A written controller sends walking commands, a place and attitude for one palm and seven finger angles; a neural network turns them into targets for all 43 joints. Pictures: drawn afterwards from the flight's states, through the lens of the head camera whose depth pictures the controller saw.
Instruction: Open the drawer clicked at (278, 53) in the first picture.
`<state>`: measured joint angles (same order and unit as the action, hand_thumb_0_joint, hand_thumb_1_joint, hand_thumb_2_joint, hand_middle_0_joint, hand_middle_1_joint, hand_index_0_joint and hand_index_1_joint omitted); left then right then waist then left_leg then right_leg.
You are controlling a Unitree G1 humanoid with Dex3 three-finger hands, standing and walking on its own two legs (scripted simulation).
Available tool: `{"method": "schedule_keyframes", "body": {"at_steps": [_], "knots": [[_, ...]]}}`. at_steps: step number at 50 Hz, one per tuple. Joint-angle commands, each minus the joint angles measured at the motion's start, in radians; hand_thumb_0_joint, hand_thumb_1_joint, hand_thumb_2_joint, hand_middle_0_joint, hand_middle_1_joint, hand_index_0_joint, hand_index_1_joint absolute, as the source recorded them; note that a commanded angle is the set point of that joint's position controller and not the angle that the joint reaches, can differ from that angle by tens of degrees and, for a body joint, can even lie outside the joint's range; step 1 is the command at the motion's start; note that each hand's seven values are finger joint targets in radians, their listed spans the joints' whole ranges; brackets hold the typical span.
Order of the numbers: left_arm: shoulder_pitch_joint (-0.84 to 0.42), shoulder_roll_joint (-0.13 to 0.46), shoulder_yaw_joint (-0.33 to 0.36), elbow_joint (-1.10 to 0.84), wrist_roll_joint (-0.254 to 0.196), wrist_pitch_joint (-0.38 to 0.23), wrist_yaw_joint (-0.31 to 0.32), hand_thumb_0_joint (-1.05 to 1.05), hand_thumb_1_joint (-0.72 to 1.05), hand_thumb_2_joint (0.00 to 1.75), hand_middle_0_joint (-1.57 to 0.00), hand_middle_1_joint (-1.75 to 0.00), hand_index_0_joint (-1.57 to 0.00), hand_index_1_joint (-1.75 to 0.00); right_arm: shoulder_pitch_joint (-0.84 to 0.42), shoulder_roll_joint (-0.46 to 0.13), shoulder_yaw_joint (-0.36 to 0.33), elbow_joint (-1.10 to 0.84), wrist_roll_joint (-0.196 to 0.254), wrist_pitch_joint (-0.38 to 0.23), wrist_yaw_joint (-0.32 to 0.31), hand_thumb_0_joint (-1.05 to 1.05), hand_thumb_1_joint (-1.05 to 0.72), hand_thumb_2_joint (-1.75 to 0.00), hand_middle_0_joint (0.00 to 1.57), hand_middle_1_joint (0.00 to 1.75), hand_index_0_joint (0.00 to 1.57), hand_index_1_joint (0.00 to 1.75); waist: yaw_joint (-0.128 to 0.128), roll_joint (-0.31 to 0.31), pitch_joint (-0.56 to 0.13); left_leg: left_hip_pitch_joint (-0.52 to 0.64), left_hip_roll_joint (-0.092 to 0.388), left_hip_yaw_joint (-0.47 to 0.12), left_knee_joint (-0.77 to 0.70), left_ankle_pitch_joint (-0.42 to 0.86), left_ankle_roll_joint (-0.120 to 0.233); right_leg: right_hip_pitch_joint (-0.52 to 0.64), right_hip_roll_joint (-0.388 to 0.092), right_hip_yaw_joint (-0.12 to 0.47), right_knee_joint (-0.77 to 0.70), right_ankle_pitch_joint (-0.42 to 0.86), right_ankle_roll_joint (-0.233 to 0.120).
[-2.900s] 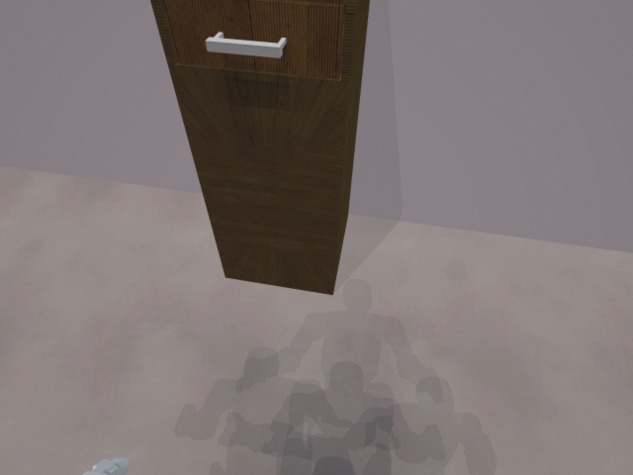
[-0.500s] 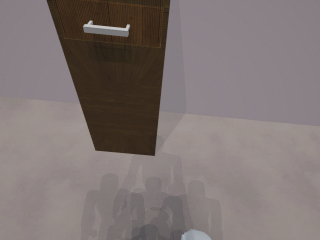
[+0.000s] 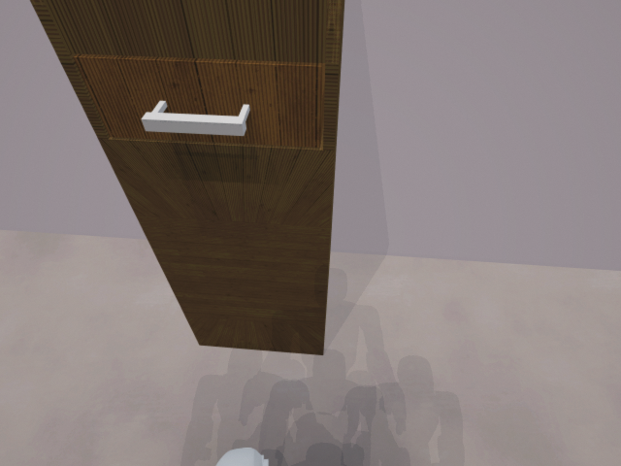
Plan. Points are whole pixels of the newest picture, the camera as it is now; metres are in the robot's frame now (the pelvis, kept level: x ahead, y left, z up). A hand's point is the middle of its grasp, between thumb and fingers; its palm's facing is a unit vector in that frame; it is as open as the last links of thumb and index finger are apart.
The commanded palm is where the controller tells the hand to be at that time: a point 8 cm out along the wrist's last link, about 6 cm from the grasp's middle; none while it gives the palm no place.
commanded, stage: come to a stop and stand still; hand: left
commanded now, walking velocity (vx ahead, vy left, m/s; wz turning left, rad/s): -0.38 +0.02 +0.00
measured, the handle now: (198, 116) +0.59 +0.21 +0.16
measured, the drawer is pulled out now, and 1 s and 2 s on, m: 0.00 0.00 0.00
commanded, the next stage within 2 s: look again from close up in 1.32 s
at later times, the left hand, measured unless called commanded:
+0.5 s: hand out of the picture +0.08 +0.22 -0.18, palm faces +0.00 -0.96 -0.27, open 7.3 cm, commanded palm none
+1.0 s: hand out of the picture -0.03 +0.18 -0.17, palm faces +0.09 -0.97 -0.21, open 7.3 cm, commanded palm none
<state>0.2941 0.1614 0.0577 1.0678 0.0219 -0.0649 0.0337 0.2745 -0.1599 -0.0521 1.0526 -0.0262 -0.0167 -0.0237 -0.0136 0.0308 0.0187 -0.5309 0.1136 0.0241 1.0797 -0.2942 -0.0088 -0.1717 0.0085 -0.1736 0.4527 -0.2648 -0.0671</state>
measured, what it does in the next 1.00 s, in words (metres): steps on the spot: left foot, then right foot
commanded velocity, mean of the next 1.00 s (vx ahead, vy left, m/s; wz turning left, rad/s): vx -0.03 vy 0.01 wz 0.00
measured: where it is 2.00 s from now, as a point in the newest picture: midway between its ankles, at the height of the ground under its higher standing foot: outside the picture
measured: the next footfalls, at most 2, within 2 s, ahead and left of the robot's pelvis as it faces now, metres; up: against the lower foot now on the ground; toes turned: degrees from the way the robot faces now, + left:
left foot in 0.16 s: +0.18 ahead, +0.17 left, +0.00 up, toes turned +5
right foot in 0.54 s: +0.06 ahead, -0.08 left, +0.00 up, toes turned -6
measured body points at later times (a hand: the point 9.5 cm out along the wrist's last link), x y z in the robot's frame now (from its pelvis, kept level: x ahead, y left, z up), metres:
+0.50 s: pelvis +0.01 +0.01 -0.02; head +0.04 +0.01 +0.43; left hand +0.08 +0.27 -0.16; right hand +0.09 -0.23 -0.17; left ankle +0.14 +0.17 -0.74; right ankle -0.03 -0.11 -0.72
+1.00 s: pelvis -0.02 +0.01 +0.00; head +0.01 +0.00 +0.45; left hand -0.04 +0.24 -0.16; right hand -0.02 -0.23 -0.16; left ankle -0.04 +0.13 -0.74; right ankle -0.02 -0.12 -0.74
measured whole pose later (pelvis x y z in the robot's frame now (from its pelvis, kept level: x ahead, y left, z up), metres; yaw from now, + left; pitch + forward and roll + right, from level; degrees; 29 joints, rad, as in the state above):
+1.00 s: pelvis -0.02 +0.01 +0.00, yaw +0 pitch +0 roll +0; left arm 0.31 0.15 0.04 1.09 0.01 0.02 0.02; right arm 0.29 -0.19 -0.03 1.09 -0.02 0.01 -0.02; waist 0.03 0.02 0.04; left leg -0.17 0.03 0.04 0.45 -0.28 -0.01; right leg -0.23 -0.06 -0.09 0.50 -0.27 0.01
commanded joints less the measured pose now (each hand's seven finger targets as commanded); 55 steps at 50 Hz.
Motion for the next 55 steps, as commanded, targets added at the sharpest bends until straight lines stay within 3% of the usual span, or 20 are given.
{"method": "schedule_keyframes", "body": {"at_steps": [1, 6, 7, 8, 9, 12, 17, 23, 25, 26, 27, 29, 32, 38, 42, 46, 48, 49, 50, 55], "knots": [[0.025, 0.064, -0.011, -0.038, 0.005, -0.003, -0.005, 0.0, 0.9, 0.9, -0.2, -0.3, -0.2, -0.3, 0.114, 0.043, 0.03, -0.007, 0.013, 0.005, 0.016, 0.0, -0.9, -0.9, 0.2, 0.3, 0.2, 0.3, -0.027, -0.184, 0.06, 0.157, -0.02, 0.065, -0.266, 0.11, -0.026, -0.157, -0.186, 0.071, -0.152, 0.613, -0.068], [0.064, 0.119, 0.003, -0.042, 0.001, 0.05, 0.01, 0.0, 0.9, 0.9, -0.2, -0.3, -0.2, -0.3, 0.062, -0.051, 0.008, -0.025, 0.013, 0.006, 0.004, 0.0, -0.9, -0.9, 0.2, 0.3, 0.2, 0.3, -0.009, -0.145, 0.004, 0.328, -0.044, 0.067, -0.569, 0.355, -0.025, -0.069, -0.176, 0.089, 0.075, 0.516, -0.016], [0.093, 0.106, -0.001, -0.046, -0.004, 0.057, 0.012, 0.0, 0.9, 0.9, -0.2, -0.3, -0.2, -0.3, 0.095, -0.108, -0.004, -0.022, 0.009, 0.001, 0.0, 0.0, -0.9, -0.9, 0.2, 0.3, 0.2, 0.3, -0.016, -0.009, -0.053, 0.457, 0.047, 0.002, -0.588, 0.716, 0.003, -0.114, -0.132, 0.072, 0.178, 0.349, 0.027], [0.15, 0.074, -0.006, -0.048, -0.019, 0.063, 0.017, 0.0, 0.9, 0.9, -0.2, -0.3, -0.2, -0.3, 0.126, -0.178, -0.016, -0.029, 0.011, -0.002, -0.008, 0.0, -0.9, -0.9, 0.2, 0.3, 0.2, 0.3, -0.016, 0.164, -0.132, 0.569, 0.229, -0.166, -0.602, 1.12, 0.094, -0.194, -0.06, 0.05, 0.298, -0.007, 0.075], [0.178, 0.075, -0.007, -0.053, -0.019, 0.069, 0.021, 0.0, 0.9, 0.9, -0.2, -0.3, -0.2, -0.3, 0.139, -0.215, -0.024, -0.029, 0.016, 0.007, -0.017, 0.0, -0.9, -0.9, 0.2, 0.3, 0.2, 0.3, -0.021, 0.208, -0.161, 0.537, 0.328, -0.207, -0.651, 1.26, 0.192, -0.165, -0.022, 0.098, 0.511, -0.393, 0.081], [0.11, 0.091, 0.015, -0.068, -0.004, 0.1, 0.022, 0.0, 0.9, 0.9, -0.2, -0.3, -0.2, -0.3, 0.027, -0.208, -0.027, -0.054, 0.007, 0.021, -0.039, 0.0, -0.9, -0.9, 0.2, 0.3, 0.2, 0.3, -0.01, 0.196, -0.077, 0.37, 0.327, -0.185, -0.687, 0.994, 0.223, -0.271, -0.028, 0.218, 0.775, -0.36, 0.079], [0.09, 0.098, 0.035, -0.102, -0.007, 0.122, -0.007, 0.0, 0.9, 0.9, -0.2, -0.3, -0.2, -0.3, -0.086, -0.182, -0.036, -0.098, 0.005, 0.02, -0.04, 0.0, -0.9, -0.9, 0.2, 0.3, 0.2, 0.3, 0.015, 0.136, -0.164, 0.391, 0.243, -0.09, -0.69, 0.699, 0.18, -0.29, -0.029, 0.21, 0.761, -0.201, 0.108], [0.09, 0.071, 0.027, -0.121, -0.007, 0.121, -0.022, 0.0, 0.9, 0.9, -0.2, -0.3, -0.2, -0.3, -0.141, -0.213, -0.057, -0.115, -0.011, 0.041, -0.016, 0.0, -0.9, -0.9, 0.2, 0.3, 0.2, 0.3, 0.022, 0.233, -0.089, 0.196, 0.212, -0.132, -0.797, -0.003, 0.136, -0.086, -0.046, 0.116, 0.305, -0.226, 0.072], [0.203, 0.089, 0.028, -0.075, 0.001, 0.103, -0.02, 0.0, 0.9, 0.9, -0.2, -0.3, -0.2, -0.3, -0.146, -0.184, -0.053, -0.12, -0.007, 0.057, -0.002, 0.0, -0.9, -0.9, 0.2, 0.3, 0.2, 0.3, 0.07, 0.104, -0.057, 0.016, 0.096, -0.053, -0.72, -0.249, 0.054, 0.11, -0.026, 0.08, 0.04, -0.09, 0.063], [0.203, 0.15, 0.03, -0.082, 0.016, 0.088, -0.015, 0.0, 0.9, 0.9, -0.2, -0.3, -0.2, -0.3, -0.116, -0.1, -0.038, -0.125, 0.008, 0.07, 0.006, 0.0, -0.9, -0.9, 0.2, 0.3, 0.2, 0.3, 0.069, -0.172, -0.02, -0.057, -0.021, 0.036, -0.479, -0.269, -0.014, 0.051, -0.183, 0.307, -0.196, -0.304, 0.022], [0.091, 0.22, 0.023, -0.124, 0.018, 0.087, -0.008, 0.0, 0.9, 0.9, -0.2, -0.3, -0.2, -0.3, -0.151, -0.047, -0.027, -0.157, 0.009, 0.072, 0.015, 0.0, -0.9, -0.9, 0.2, 0.3, 0.2, 0.3, 0.061, -0.366, 0.074, -0.099, -0.08, 0.012, -0.291, -0.239, -0.028, -0.161, -0.363, 0.571, -0.356, -0.552, -0.038], [-0.08, 0.225, 0.03, -0.177, 0.012, 0.07, 0.001, 0.0, 0.9, 0.9, -0.2, -0.3, -0.2, -0.3, -0.132, -0.102, -0.034, -0.14, 0.001, 0.074, 0.028, 0.0, -0.9, -0.9, 0.2, 0.3, 0.2, 0.3, 0.014, -0.3, 0.12, 0.016, -0.049, -0.089, -0.162, -0.092, -0.002, -0.365, -0.355, 0.546, -0.412, -0.567, -0.032], [-0.126, 0.174, 0.016, -0.171, 0.005, 0.053, -0.003, 0.0, 0.9, 0.9, -0.2, -0.3, -0.2, -0.3, 0.009, -0.104, -0.031, -0.063, -0.003, 0.062, 0.035, 0.0, -0.9, -0.9, 0.2, 0.3, 0.2, 0.3, -0.033, -0.209, 0.138, 0.049, -0.059, -0.03, -0.098, 0.035, -0.012, -0.269, -0.261, 0.346, -0.313, -0.26, -0.003], [0.088, 0.164, 0.022, -0.098, 0.0, 0.04, -0.001, 0.0, 0.9, 0.9, -0.2, -0.3, -0.2, -0.3, -0.025, -0.102, -0.018, -0.079, -0.002, 0.036, 0.032, 0.0, -0.9, -0.9, 0.2, 0.3, 0.2, 0.3, 0.072, -0.158, 0.053, -0.027, -0.059, -0.007, -0.237, -0.025, -0.032, 0.103, -0.32, 0.358, -0.243, -0.006, -0.073], [0.108, 0.171, 0.029, -0.065, 0.008, 0.043, 0.004, 0.0, 0.9, 0.9, -0.2, -0.3, -0.2, -0.3, -0.034, -0.079, -0.004, -0.079, 0.009, 0.028, 0.02, 0.0, -0.9, -0.9, 0.2, 0.3, 0.2, 0.3, 0.087, -0.182, 0.006, 0.082, -0.063, 0.001, -0.43, -0.139, -0.024, 0.151, -0.35, 0.367, -0.176, 0.254, -0.117], [0.024, 0.132, 0.014, -0.045, -0.009, 0.053, 0.001, 0.0, 0.9, 0.9, -0.2, -0.3, -0.2, -0.3, 0.116, -0.062, 0.011, -0.002, 0.018, 0.012, 0.004, 0.0, -0.9, -0.9, 0.2, 0.3, 0.2, 0.3, 0.013, -0.163, -0.045, 0.436, -0.081, 0.016, -0.748, 0.127, -0.005, -0.028, -0.214, 0.243, -0.066, 0.227, -0.021], [0.061, 0.058, -0.006, -0.035, -0.016, 0.059, -0.004, 0.0, 0.9, 0.9, -0.2, -0.3, -0.2, -0.3, 0.121, -0.144, 0.004, 0.005, 0.009, -0.003, -0.007, 0.0, -0.9, -0.9, 0.2, 0.3, 0.2, 0.3, 0.027, 0.069, -0.081, 0.495, 0.104, -0.143, -0.744, 0.349, 0.064, -0.115, -0.107, 0.135, 0.031, 0.063, 0.048], [0.049, 0.045, -0.011, -0.024, -0.012, 0.062, -0.003, 0.0, 0.9, 0.9, -0.2, -0.3, -0.2, -0.3, 0.074, -0.157, 0.005, -0.001, 0.009, 0.006, -0.011, 0.0, -0.9, -0.9, 0.2, 0.3, 0.2, 0.3, 0.04, 0.075, -0.035, 0.398, 0.131, -0.142, -0.771, 0.286, 0.09, -0.08, -0.091, 0.107, 0.017, -0.013, 0.065], [0.048, 0.042, -0.013, -0.023, -0.005, 0.064, -0.006, 0.0, 0.9, 0.9, -0.2, -0.3, -0.2, -0.3, 0.044, -0.157, 0.007, -0.011, 0.009, 0.012, -0.011, 0.0, -0.9, -0.9, 0.2, 0.3, 0.2, 0.3, 0.047, 0.015, 0.008, 0.317, 0.117, -0.117, -0.768, 0.168, 0.08, -0.057, -0.086, 0.114, -0.002, -0.009, 0.068], [0.065, 0.067, -0.024, 0.048, -0.008, 0.06, -0.007, 0.0, 0.9, 0.9, -0.2, -0.3, -0.2, -0.3, 0.034, -0.098, 0.027, 0.03, 0.018, -0.001, -0.021, 0.0, -0.9, -0.9, 0.2, 0.3, 0.2, 0.3, 0.035, 0.018, 0.04, 0.356, 0.021, -0.039, -0.744, 0.292, 0.042, -0.009, -0.117, 0.15, -0.066, 0.189, 0.065]]}}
